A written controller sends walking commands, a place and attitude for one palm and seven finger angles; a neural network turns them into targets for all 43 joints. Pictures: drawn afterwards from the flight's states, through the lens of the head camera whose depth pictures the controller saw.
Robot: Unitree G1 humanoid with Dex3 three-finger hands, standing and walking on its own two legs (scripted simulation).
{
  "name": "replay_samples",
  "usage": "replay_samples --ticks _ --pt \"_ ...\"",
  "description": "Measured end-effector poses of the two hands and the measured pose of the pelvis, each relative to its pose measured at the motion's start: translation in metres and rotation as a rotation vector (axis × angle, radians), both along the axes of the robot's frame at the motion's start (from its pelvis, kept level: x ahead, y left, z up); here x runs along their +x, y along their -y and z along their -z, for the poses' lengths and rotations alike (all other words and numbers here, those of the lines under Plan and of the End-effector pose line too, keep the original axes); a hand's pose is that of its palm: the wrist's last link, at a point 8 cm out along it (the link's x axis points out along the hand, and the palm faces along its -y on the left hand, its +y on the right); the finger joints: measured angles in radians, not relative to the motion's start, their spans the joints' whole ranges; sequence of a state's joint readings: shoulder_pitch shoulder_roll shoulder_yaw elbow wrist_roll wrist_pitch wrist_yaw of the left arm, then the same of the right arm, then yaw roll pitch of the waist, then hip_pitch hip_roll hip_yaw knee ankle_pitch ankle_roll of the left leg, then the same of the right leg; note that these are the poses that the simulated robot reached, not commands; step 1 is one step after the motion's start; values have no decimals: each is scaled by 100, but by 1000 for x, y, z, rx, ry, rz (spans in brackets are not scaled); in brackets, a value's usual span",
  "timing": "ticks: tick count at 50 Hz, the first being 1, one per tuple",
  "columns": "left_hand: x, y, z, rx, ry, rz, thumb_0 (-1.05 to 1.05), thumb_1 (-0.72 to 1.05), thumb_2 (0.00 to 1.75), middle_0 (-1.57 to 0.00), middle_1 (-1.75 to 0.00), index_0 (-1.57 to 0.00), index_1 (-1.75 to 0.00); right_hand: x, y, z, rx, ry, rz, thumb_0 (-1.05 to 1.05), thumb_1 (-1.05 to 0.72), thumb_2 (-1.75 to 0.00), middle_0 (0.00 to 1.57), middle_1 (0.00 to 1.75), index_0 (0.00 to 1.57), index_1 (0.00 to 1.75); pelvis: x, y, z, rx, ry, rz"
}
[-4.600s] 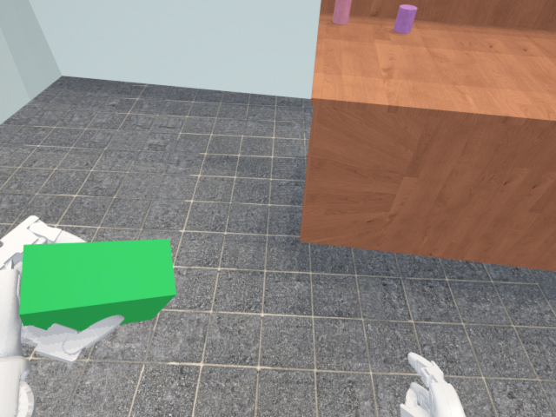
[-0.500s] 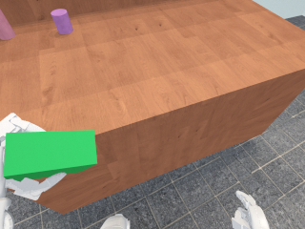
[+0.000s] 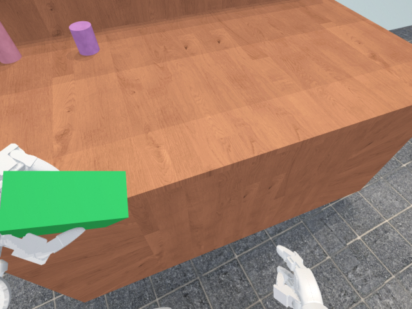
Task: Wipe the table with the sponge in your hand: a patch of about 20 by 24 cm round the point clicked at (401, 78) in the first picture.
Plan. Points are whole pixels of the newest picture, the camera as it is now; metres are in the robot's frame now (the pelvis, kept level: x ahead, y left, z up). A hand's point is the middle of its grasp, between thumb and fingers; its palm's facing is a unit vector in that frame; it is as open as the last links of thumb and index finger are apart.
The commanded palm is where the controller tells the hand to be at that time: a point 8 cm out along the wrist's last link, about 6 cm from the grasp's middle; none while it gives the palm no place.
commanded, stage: come to a stop and stand still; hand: left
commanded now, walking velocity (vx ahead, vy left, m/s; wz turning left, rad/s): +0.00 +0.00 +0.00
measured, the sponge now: (83, 204) +0.23 +0.20 +0.15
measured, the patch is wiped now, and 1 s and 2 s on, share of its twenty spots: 0.00 0.00 0.00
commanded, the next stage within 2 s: look again from close up in 1.18 s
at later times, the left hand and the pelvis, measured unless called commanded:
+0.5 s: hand (17, 263) +0.14 +0.23 +0.17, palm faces +0.45 -0.81 -0.37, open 10.4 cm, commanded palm +0.10 +0.26 +0.18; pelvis -0.06 -0.02 +0.00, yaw +0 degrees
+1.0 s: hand out of the picture +0.08 +0.25 +0.17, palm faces +0.47 -0.77 -0.42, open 10.3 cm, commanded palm +0.02 +0.28 +0.18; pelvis -0.11 -0.01 -0.01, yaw +4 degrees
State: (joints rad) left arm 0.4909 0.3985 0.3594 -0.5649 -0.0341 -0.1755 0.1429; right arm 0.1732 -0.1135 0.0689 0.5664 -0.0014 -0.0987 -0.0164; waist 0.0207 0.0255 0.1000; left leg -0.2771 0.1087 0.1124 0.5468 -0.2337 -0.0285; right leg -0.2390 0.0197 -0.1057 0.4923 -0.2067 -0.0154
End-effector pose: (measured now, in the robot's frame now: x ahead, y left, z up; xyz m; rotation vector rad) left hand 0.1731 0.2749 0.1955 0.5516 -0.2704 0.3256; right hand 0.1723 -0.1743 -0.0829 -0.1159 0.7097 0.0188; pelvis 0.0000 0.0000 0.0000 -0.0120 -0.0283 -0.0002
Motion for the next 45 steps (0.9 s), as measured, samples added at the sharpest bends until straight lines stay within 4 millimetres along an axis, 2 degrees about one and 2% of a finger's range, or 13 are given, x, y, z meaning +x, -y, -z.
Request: replay_samples --ticks 4,9,12,15,21,25,32,37,45 --pt "-7 10 1 -11 -29 -40 -1 -51 99 -70 -135 -72 -135 -8 32 7 -18 -16 43 1 -90 -90 20 30 21 30 -5 10 0 2 -4 1" --pt "-19 16 13 -55 -60 -54 -1 -51 99 -70 -135 -72 -135 -28 73 2 -99 -35 111 1 -91 -90 20 30 21 30 -15 16 -3 27 -9 6" --pt "-28 17 18 -80 -41 -47 -1 -51 99 -70 -135 -72 -135 -41 89 -4 -158 -38 132 1 -91 -90 20 30 20 30 -24 19 -2 22 -6 -6" --pt "-40 15 19 -99 1 -35 -1 -51 99 -70 -135 -72 -135 -53 98 -10 -209 -33 138 1 -91 -90 19 30 20 30 -34 18 1 2 0 -14" --pt "-64 8 13 -97 57 -43 -2 -51 99 -70 -136 -72 -135 -77 89 -22 -213 -14 135 1 -91 -90 19 30 20 30 -50 17 -3 15 21 3" --pt "-75 7 9 -72 79 -62 -2 -51 99 -70 -136 -72 -135 -85 75 -15 -164 6 104 1 -91 -90 19 30 20 30 -62 18 -1 21 32 -5" --pt "-85 12 21 -105 0 -69 -2 -51 99 -70 -136 -72 -135 -102 55 -1 -96 -22 68 1 -91 -90 20 30 21 30 -80 16 -3 14 17 -2" --pt "-93 10 22 -104 -7 -33 -2 -51 99 -70 -136 -72 -135 -121 51 1 -114 -54 70 1 -91 -90 20 30 21 30 -95 11 -2 12 31 -1" --pt "-115 -4 7 -35 28 -47 -2 -51 99 -70 -136 -72 -135 -144 54 -3 -135 -67 96 1 -91 -90 20 30 21 30 -111 7 -3 12 35 -34"
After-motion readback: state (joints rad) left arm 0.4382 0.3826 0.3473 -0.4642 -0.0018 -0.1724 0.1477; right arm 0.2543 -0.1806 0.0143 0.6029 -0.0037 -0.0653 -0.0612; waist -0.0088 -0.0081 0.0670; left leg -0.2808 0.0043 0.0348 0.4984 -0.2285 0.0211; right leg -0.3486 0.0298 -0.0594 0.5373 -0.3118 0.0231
